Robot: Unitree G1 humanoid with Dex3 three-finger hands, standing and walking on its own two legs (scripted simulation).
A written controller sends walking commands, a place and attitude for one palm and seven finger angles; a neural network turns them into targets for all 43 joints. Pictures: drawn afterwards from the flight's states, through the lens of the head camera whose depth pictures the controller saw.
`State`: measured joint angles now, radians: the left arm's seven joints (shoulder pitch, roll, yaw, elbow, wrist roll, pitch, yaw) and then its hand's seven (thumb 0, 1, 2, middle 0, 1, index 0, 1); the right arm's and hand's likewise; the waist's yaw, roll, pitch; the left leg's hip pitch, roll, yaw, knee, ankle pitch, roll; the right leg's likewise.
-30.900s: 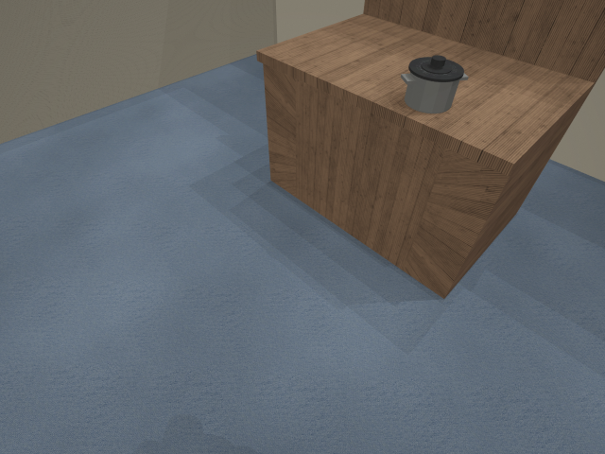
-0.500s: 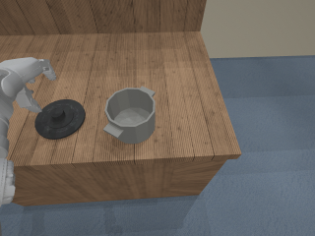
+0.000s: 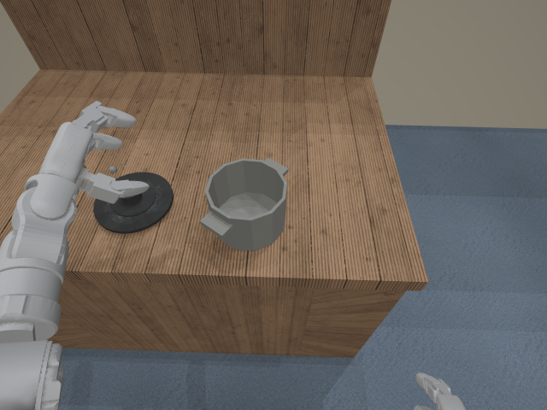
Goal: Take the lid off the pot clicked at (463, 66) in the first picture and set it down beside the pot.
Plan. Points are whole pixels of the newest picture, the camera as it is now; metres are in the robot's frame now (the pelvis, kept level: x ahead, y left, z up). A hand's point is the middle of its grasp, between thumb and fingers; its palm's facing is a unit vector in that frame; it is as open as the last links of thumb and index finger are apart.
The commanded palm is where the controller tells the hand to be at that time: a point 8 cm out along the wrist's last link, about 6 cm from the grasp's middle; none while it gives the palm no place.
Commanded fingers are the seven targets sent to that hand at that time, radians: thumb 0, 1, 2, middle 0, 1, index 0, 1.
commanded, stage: draw the hand back to the body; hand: left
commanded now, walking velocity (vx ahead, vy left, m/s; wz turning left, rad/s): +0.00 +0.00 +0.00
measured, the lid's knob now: (130, 193) +0.51 +0.34 -0.06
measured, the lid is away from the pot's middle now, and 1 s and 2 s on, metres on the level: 0.25 0.25 0.25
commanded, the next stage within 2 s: step back with the hand held close in 1.64 s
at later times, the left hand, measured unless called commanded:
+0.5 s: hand (103, 182) +0.36 +0.25 +0.15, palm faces +0.44 -0.84 -0.30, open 9.3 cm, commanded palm +0.30 +0.28 +0.17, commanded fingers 0.00 0.62 0.79 -0.24 -0.50 -0.24 -0.50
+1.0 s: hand (90, 239) +0.27 +0.23 +0.15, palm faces +0.45 -0.85 -0.29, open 7.5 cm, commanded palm +0.21 +0.26 +0.17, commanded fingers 0.00 0.90 0.90 -0.20 -0.30 -0.20 -0.30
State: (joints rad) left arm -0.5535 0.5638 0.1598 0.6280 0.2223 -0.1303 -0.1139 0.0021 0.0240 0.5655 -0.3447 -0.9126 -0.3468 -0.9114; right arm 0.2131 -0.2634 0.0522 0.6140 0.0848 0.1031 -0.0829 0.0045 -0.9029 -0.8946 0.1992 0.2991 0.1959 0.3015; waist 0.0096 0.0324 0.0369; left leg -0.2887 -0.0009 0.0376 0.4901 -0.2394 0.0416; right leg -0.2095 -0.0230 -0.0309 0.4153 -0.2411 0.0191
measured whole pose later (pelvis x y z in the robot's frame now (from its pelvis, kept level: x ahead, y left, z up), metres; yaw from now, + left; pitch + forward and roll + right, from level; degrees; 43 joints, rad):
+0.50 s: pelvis +0.03 -0.03 +0.00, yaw -1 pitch -1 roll -1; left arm -0.15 0.42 0.34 0.21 -0.06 -0.08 0.10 0.01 0.40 0.71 -0.28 -0.65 -0.28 -0.64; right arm 0.20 -0.28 0.01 0.69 0.05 -0.04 -0.06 0.01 -0.90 -0.89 0.20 0.30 0.20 0.30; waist 0.01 0.05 0.02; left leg -0.17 0.04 0.03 0.45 -0.27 -0.01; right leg -0.09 0.02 -0.03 0.38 -0.27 -0.01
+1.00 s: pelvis +0.01 -0.04 +0.00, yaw +0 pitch -4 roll -1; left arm 0.14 0.34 0.32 -0.07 -0.09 -0.08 0.10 0.02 0.86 0.88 -0.21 -0.32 -0.22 -0.32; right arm 0.16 -0.26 0.02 0.66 0.04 -0.09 -0.06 0.01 -0.90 -0.89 0.20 0.30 0.20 0.30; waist 0.04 0.07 0.03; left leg -0.12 0.04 0.03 0.43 -0.24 -0.01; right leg -0.05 0.02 -0.04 0.36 -0.24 -0.02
